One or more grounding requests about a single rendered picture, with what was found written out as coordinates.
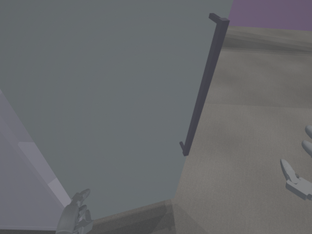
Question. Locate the handle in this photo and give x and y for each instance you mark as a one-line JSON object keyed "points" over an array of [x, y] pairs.
{"points": [[217, 42]]}

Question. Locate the left robot hand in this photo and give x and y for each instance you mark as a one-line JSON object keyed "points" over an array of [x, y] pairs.
{"points": [[69, 220]]}

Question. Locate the fridge door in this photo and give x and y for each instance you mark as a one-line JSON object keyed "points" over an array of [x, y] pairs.
{"points": [[106, 89]]}

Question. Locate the right robot hand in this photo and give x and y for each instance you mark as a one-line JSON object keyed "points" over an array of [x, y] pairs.
{"points": [[298, 186]]}

